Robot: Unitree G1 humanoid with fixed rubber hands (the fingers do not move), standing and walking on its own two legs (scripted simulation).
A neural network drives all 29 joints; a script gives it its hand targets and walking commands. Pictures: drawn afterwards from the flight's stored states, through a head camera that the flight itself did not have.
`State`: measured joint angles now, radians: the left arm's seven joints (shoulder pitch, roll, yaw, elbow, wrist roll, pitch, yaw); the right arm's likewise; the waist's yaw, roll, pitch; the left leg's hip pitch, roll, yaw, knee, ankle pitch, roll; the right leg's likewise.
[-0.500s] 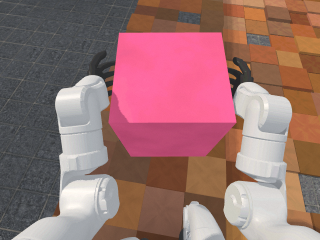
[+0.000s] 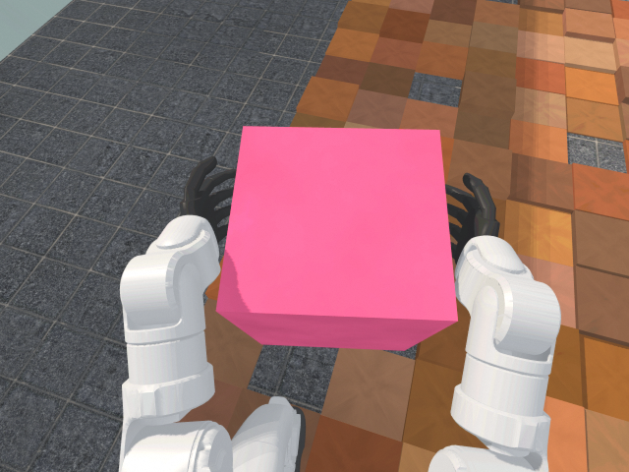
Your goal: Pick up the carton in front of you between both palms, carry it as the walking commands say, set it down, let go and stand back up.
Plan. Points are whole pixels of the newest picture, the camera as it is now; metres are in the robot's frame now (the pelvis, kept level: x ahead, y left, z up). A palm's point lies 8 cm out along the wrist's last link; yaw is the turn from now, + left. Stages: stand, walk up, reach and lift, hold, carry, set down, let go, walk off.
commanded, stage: carry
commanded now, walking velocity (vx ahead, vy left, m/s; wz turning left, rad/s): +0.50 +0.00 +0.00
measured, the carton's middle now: (335, 255) +0.36 +0.03 +0.03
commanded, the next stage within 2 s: none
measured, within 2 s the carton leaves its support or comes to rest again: neither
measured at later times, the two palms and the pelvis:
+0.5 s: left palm (309, 5) +0.73 +0.12 +0.14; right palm (506, 15) +0.74 -0.19 +0.13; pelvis +0.38 -0.04 -0.03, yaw +0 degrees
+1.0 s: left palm out of the picture +1.09 +0.09 +0.09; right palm out of the picture +1.07 -0.21 +0.09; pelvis +0.73 -0.04 -0.02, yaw -1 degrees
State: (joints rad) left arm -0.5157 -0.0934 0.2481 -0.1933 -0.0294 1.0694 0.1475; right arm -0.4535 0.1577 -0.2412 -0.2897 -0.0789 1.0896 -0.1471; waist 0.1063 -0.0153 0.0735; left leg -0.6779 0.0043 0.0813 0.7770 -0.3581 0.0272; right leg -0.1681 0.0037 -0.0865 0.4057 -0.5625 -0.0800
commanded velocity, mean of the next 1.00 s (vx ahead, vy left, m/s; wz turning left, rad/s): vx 0.50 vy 0.00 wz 0.00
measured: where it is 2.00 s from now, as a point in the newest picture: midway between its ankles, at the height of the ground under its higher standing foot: (371, 225)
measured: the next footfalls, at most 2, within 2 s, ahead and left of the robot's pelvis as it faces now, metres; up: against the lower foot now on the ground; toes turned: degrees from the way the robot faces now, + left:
right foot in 0.44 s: +0.51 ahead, -0.11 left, -0.02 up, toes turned -5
left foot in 0.90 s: +0.88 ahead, +0.03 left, +0.00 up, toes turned +3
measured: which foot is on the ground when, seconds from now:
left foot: down 0.00-0.42, up 0.44-0.88, down 0.90-1.00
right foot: down 0.00-0.04, up 0.06-0.42, down 0.44-0.90, up 0.92-1.00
